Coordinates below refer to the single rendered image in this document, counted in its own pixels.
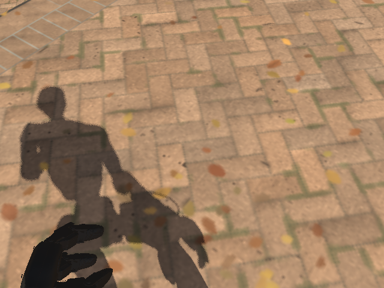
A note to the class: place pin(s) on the robot left hand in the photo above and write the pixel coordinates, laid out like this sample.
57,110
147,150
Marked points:
48,263

